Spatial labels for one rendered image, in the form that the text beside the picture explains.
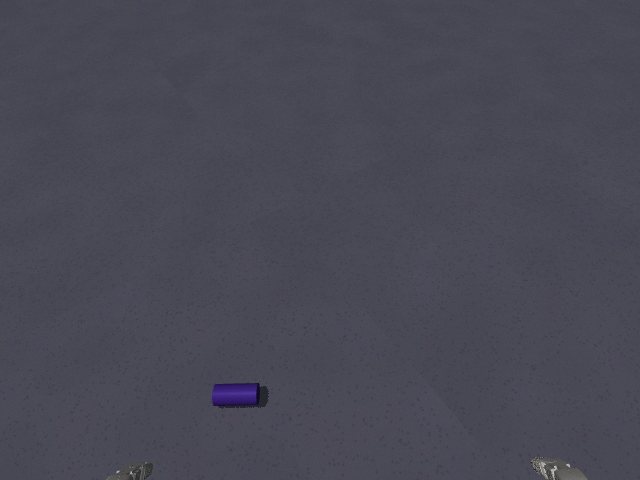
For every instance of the left robot hand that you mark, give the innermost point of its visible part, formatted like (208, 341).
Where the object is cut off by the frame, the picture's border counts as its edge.
(138, 471)

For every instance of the can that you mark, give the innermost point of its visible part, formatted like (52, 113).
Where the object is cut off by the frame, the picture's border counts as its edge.
(236, 394)

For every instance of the right robot hand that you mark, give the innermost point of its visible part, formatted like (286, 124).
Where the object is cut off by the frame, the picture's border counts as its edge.
(556, 469)

